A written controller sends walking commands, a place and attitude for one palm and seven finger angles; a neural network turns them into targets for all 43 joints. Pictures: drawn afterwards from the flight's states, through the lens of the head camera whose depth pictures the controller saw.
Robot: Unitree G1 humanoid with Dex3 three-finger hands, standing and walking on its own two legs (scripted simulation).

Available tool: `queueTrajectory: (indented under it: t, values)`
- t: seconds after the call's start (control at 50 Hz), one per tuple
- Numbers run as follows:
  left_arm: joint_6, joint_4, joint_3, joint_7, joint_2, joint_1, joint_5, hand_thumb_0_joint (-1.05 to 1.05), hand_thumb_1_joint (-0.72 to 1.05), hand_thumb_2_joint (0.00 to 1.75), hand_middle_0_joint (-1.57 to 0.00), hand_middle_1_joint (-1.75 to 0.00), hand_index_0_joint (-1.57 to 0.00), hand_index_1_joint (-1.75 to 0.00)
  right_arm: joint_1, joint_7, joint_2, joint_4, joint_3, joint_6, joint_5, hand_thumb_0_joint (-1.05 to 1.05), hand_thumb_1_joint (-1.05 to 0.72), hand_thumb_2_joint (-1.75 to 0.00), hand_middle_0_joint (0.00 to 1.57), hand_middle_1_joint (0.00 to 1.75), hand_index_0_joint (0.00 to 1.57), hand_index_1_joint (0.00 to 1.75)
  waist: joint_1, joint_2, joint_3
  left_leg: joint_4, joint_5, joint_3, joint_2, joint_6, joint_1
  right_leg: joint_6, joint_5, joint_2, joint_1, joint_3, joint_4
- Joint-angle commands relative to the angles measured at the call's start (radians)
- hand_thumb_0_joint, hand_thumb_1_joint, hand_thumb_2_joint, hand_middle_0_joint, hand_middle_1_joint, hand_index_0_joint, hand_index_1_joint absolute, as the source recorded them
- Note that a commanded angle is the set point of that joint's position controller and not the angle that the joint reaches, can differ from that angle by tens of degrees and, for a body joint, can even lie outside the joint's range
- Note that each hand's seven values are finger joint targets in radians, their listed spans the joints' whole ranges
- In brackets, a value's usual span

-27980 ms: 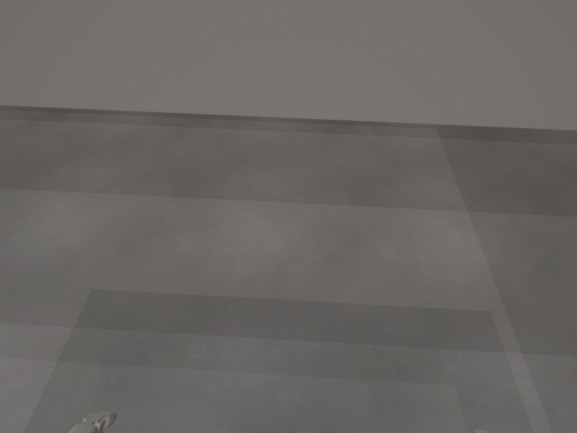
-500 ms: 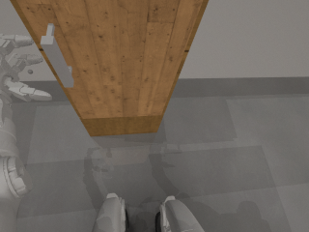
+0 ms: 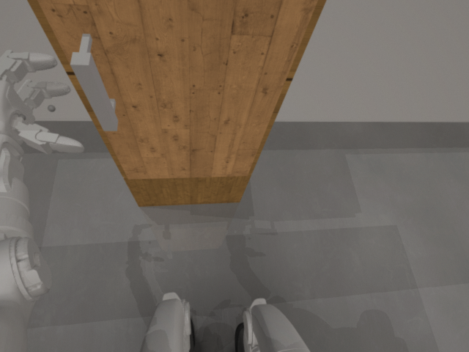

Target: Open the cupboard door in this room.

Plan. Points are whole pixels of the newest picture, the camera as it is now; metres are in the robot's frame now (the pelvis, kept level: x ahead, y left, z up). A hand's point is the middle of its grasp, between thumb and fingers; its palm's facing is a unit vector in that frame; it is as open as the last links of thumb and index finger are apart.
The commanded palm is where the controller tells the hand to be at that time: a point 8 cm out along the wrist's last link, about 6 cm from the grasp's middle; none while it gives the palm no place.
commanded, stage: move the hooked fingers beside the handle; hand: left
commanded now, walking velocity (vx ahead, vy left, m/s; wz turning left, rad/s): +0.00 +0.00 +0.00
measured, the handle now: (99, 87) +0.53 +0.21 +0.06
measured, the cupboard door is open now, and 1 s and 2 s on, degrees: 0 0 0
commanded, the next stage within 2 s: slide the fingers in behind the handle in 0.06 s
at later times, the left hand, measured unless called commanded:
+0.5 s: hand (66, 107) +0.48 +0.25 +0.06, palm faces +0.04 -1.00 -0.01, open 14.0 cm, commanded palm +0.47 +0.27 +0.06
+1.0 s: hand (86, 109) +0.48 +0.22 +0.06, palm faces +0.05 -1.00 -0.01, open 14.0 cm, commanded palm +0.46 +0.25 +0.06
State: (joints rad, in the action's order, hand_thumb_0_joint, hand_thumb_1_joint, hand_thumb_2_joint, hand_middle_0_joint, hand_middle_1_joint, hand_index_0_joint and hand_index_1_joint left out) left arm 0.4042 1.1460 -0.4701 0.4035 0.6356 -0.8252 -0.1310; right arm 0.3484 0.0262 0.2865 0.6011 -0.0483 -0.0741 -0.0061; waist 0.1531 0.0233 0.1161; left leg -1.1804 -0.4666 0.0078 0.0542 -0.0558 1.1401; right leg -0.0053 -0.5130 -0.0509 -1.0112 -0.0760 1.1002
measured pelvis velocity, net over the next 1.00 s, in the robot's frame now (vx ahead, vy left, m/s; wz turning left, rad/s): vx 0.00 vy -0.01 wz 0.01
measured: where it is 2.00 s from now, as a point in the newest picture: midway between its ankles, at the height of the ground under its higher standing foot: outside the picture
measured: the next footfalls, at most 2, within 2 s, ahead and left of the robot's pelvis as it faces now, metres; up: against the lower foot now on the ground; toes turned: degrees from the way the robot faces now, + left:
none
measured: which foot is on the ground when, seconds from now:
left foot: down 0.00-1.00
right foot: down 0.00-1.00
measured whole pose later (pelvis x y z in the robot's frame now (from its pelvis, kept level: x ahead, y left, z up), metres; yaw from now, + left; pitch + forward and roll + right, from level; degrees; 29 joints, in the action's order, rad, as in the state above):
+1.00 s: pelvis +0.00 -0.01 +0.00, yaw +0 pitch +23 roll -4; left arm 0.45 1.11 -0.39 0.28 0.50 -0.79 -0.13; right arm 0.35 0.00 0.26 0.61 -0.04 -0.08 0.00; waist 0.15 0.03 0.13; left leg -1.16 -0.47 0.01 0.05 -0.05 1.10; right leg -0.01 -0.52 -0.05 -0.98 -0.07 1.10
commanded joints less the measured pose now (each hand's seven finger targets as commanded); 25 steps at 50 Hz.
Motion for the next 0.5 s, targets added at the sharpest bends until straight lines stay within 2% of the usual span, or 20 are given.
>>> queueTrajectory:
  t: [0.0, 0.02, 0.06, 0.1, 0.12, 0.14, 0.16, 0.18, 0.2, 0.22, 0.26, 0.28, 0.3, 0.36, 0.38, 0.4, 0.46, 0.48]
  values:
    - [0.082, -0.238, -0.043, -0.004, 0.293, -0.406, -0.028, 0.00, -0.50, 0.30, -0.30, -1.20, -0.30, -1.20, 0.171, 0.013, 0.197, -0.027, 0.077, 0.015, 0.004, 0.00, -0.90, -0.90, 0.20, 0.30, 0.20, 0.30, 0.003, 0.197, 0.519, 0.127, 0.430, -0.127, 0.008, 0.031, -0.640, -0.028, 0.260, -0.018, 0.004, 0.024, -0.122]
    - [0.073, -0.225, -0.038, -0.003, 0.286, -0.393, -0.025, 0.00, -0.50, 0.30, -0.30, -1.20, -0.30, -1.20, 0.169, 0.013, 0.197, -0.029, 0.076, 0.013, 0.001, 0.00, -0.90, -0.90, 0.20, 0.30, 0.20, 0.30, 0.002, 0.192, 0.522, 0.128, 0.421, -0.120, 0.006, 0.030, -0.631, -0.024, 0.259, -0.016, 0.010, 0.027, -0.127]
    - [0.054, -0.190, -0.041, -0.004, 0.291, -0.368, -0.022, 0.00, -0.50, 0.30, -0.30, -1.20, -0.30, -1.20, 0.171, 0.014, 0.198, -0.032, 0.075, 0.010, 0.000, 0.00, -0.90, -0.90, 0.20, 0.30, 0.20, 0.30, 0.002, 0.159, 0.484, 0.134, 0.394, -0.114, 0.003, 0.026, -0.587, -0.021, 0.256, -0.017, 0.029, 0.027, -0.134]
    - [0.050, -0.192, -0.038, -0.004, 0.291, -0.376, -0.021, 0.00, -0.50, 0.30, -0.30, -1.20, -0.30, -1.20, 0.173, 0.015, 0.195, -0.035, 0.072, 0.009, 0.000, 0.00, -0.90, -0.90, 0.20, 0.30, 0.20, 0.30, 0.003, 0.168, 0.472, 0.133, 0.398, -0.109, 0.001, 0.023, -0.580, -0.023, 0.266, -0.018, 0.034, 0.029, -0.133]
    - [0.057, -0.224, -0.036, -0.004, 0.295, -0.388, -0.019, 0.00, -0.50, 0.30, -0.30, -1.20, -0.30, -1.20, 0.172, 0.014, 0.197, -0.036, 0.074, 0.008, 0.000, 0.00, -0.90, -0.90, 0.20, 0.30, 0.20, 0.30, 0.002, 0.181, 0.499, 0.134, 0.406, -0.111, 0.004, 0.026, -0.604, -0.022, 0.265, -0.017, 0.029, 0.028, -0.131]
    - [0.060, -0.220, -0.044, -0.004, 0.300, -0.367, -0.018, 0.00, -0.50, 0.30, -0.30, -1.20, -0.30, -1.20, 0.170, 0.014, 0.196, -0.039, 0.075, 0.008, 0.001, 0.00, -0.90, -0.90, 0.20, 0.30, 0.20, 0.30, -0.008, 0.191, 0.498, 0.137, 0.406, -0.113, 0.003, 0.029, -0.606, -0.025, 0.259, -0.017, 0.029, 0.027, -0.133]
    - [0.066, -0.233, -0.016, -0.004, 0.263, -0.393, -0.025, 0.00, -0.50, 0.30, -0.30, -1.20, -0.30, -1.20, 0.167, 0.011, 0.191, -0.036, 0.074, 0.009, 0.001, 0.00, -0.90, -0.90, 0.20, 0.30, 0.20, 0.30, 0.008, 0.172, 0.493, 0.137, 0.395, -0.117, 0.004, 0.027, -0.610, -0.022, 0.253, -0.018, 0.020, 0.025, -0.135]
    - [0.071, -0.238, -0.025, -0.006, 0.261, -0.383, -0.030, 0.00, -0.50, 0.30, -0.30, -1.20, -0.30, -1.20, 0.169, 0.011, 0.192, -0.033, 0.078, 0.010, 0.001, 0.00, -0.90, -0.90, 0.20, 0.30, 0.20, 0.30, 0.005, 0.160, 0.499, 0.138, 0.393, -0.119, 0.005, 0.027, -0.612, -0.022, 0.252, -0.018, 0.025, 0.024, -0.137]
    - [0.075, -0.238, -0.020, -0.004, 0.247, -0.369, -0.039, 0.00, -0.50, 0.30, -0.30, -1.20, -0.30, -1.20, 0.170, 0.009, 0.189, -0.034, 0.076, 0.012, 0.001, 0.00, -0.90, -0.90, 0.20, 0.30, 0.20, 0.30, -0.001, 0.181, 0.501, 0.134, 0.415, -0.115, 0.003, 0.027, -0.615, -0.026, 0.266, -0.020, 0.027, 0.026, -0.133]
    - [0.073, -0.222, -0.024, -0.005, 0.250, -0.360, -0.037, 0.00, -0.50, 0.30, -0.30, -1.20, -0.30, -1.20, 0.170, 0.009, 0.192, -0.030, 0.077, 0.010, 0.001, 0.00, -0.90, -0.90, 0.20, 0.30, 0.20, 0.30, 0.002, 0.158, 0.493, 0.138, 0.404, -0.116, 0.005, 0.028, -0.609, -0.023, 0.260, -0.020, 0.028, 0.025, -0.136]
    - [0.062, -0.200, 0.004, -0.007, 0.220, -0.370, -0.038, 0.00, -0.50, 0.30, -0.30, -1.20, -0.30, -1.20, 0.166, 0.009, 0.190, -0.029, 0.076, 0.009, -0.002, 0.00, -0.90, -0.90, 0.20, 0.30, 0.20, 0.30, 0.017, 0.142, 0.449, 0.141, 0.357, -0.109, 0.001, 0.022, -0.567, -0.019, 0.243, -0.017, 0.024, 0.028, -0.145]
    - [0.058, -0.190, -0.010, -0.009, 0.237, -0.363, -0.035, 0.00, -0.50, 0.30, -0.30, -1.20, -0.30, -1.20, 0.166, 0.009, 0.192, -0.028, 0.077, 0.010, -0.002, 0.00, -0.90, -0.90, 0.20, 0.30, 0.20, 0.30, 0.010, 0.143, 0.441, 0.142, 0.333, -0.104, 0.000, 0.023, -0.551, -0.019, 0.230, -0.016, 0.029, 0.030, -0.147]
    - [0.063, -0.201, -0.021, -0.013, 0.256, -0.369, -0.032, 0.00, -0.50, 0.30, -0.30, -1.20, -0.30, -1.20, 0.171, 0.011, 0.195, -0.028, 0.076, 0.009, -0.001, 0.00, -0.90, -0.90, 0.20, 0.30, 0.20, 0.30, 0.005, 0.151, 0.451, 0.142, 0.347, -0.107, 0.000, 0.023, -0.561, -0.025, 0.235, -0.017, 0.031, 0.030, -0.141]
    - [0.076, -0.251, 0.024, -0.029, 0.195, -0.405, -0.026, 0.00, -0.50, 0.30, -0.30, -1.20, -0.30, -1.20, 0.167, 0.008, 0.185, -0.027, 0.079, 0.013, 0.002, 0.00, -0.90, -0.90, 0.20, 0.30, 0.20, 0.30, 0.011, 0.196, 0.489, 0.145, 0.372, -0.120, 0.004, 0.030, -0.629, -0.025, 0.233, -0.016, -0.005, 0.025, -0.138]
    - [0.081, -0.259, -0.003, -0.039, 0.219, -0.393, -0.027, 0.00, -0.50, 0.30, -0.30, -1.20, -0.30, -1.20, 0.170, 0.007, 0.188, -0.024, 0.080, 0.012, 0.005, 0.00, -0.90, -0.90, 0.20, 0.30, 0.20, 0.30, -0.001, 0.198, 0.496, 0.150, 0.387, -0.127, 0.006, 0.036, -0.643, -0.028, 0.235, -0.015, -0.002, 0.021, -0.135]
    - [0.088, -0.274, 0.017, -0.045, 0.192, -0.406, -0.028, 0.00, -0.50, 0.30, -0.30, -1.20, -0.30, -1.20, 0.173, 0.005, 0.185, -0.023, 0.082, 0.012, 0.006, 0.00, -0.90, -0.90, 0.20, 0.30, 0.20, 0.30, 0.009, 0.201, 0.507, 0.147, 0.413, -0.133, 0.008, 0.036, -0.670, -0.030, 0.241, -0.017, -0.017, 0.018, -0.130]
    - [0.078, -0.237, 0.025, -0.065, 0.164, -0.383, -0.025, 0.00, -0.50, 0.30, -0.30, -1.20, -0.30, -1.20, 0.167, 0.002, 0.183, -0.021, 0.083, 0.010, 0.005, 0.00, -0.90, -0.90, 0.20, 0.30, 0.20, 0.30, 0.009, 0.163, 0.480, 0.153, 0.376, -0.127, 0.005, 0.034, -0.638, -0.024, 0.231, -0.016, -0.001, 0.019, -0.141]
    - [0.077, -0.250, 0.022, -0.073, 0.174, -0.388, -0.019, 0.00, -0.50, 0.30, -0.30, -1.20, -0.30, -1.20, 0.168, 0.001, 0.184, -0.023, 0.083, 0.009, 0.006, 0.00, -0.90, -0.90, 0.20, 0.30, 0.20, 0.30, 0.007, 0.170, 0.486, 0.153, 0.376, -0.124, 0.004, 0.034, -0.632, -0.024, 0.233, -0.014, 0.004, 0.019, -0.138]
